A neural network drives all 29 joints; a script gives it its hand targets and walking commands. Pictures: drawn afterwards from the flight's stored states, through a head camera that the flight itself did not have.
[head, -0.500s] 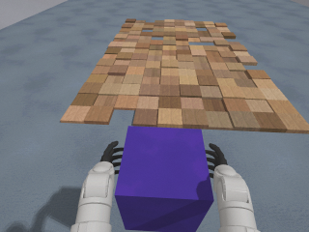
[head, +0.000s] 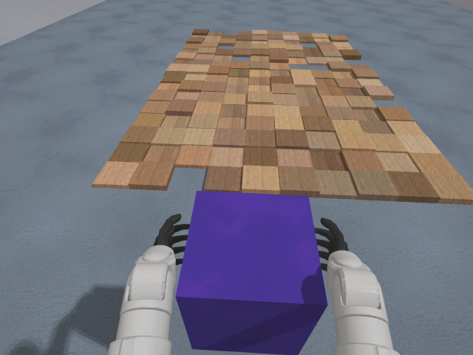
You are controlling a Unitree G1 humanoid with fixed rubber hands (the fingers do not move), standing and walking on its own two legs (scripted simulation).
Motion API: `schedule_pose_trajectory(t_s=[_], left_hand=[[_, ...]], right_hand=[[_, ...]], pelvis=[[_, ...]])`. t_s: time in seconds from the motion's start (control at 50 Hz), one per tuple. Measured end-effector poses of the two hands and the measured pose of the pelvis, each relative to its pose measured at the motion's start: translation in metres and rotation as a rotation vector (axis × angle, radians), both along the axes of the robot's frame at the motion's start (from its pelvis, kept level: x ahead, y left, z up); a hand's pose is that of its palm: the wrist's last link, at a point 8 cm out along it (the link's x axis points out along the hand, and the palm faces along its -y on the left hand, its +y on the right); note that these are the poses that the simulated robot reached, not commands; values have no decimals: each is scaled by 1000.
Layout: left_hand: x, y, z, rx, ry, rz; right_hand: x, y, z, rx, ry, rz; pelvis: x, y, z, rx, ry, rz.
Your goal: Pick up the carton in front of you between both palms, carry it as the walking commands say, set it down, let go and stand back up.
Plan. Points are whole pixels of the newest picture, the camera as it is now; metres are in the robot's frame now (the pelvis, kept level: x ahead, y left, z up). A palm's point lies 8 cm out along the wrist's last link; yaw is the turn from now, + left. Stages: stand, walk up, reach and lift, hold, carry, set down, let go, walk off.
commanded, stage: carry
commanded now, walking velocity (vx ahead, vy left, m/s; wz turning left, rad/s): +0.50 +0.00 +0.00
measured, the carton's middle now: (248, 275) +0.30 +0.00 -0.02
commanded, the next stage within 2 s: none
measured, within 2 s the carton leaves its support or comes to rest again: neither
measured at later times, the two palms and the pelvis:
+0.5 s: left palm (170, 193) +0.42 +0.16 +0.08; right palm (318, 193) +0.43 -0.14 +0.08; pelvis +0.16 +0.01 +0.00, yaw +3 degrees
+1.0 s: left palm (183, 114) +0.73 +0.19 +0.09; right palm (289, 115) +0.72 -0.11 +0.09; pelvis +0.46 +0.04 +0.00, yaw +0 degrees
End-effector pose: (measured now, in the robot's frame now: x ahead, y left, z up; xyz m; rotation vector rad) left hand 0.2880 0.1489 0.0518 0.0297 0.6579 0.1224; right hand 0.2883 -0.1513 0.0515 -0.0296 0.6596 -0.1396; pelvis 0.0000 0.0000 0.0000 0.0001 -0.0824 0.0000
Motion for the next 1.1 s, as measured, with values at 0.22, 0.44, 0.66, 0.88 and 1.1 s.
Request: schedule_pose_trajectory(t_s=[0.22, 0.44, 0.66, 0.88, 1.1], left_hand=[[33, 13, 16, -33, -46, 33], [110, 4, 24, -61, 26, 45], [223, 49, 28, -85, -8, 116], [363, 44, 34, -82, 76, 13], [511, 28, 17, -55, 36, 61]], right_hand=[[37, 13, 19, 26, -48, -8], [108, 4, 23, 71, 25, -57], [241, 50, 32, 67, -6, 5], [348, 45, 37, 58, 71, -102], [515, 28, 16, 68, 36, -35]], pelvis=[[40, 11, -11, 4, 122, 13], [129, 5, -9, -20, 185, 38], [251, 34, -19, 20, 164, 16], [373, 55, 5, -22, 174, -15], [538, 25, -21, -16, 146, 24]])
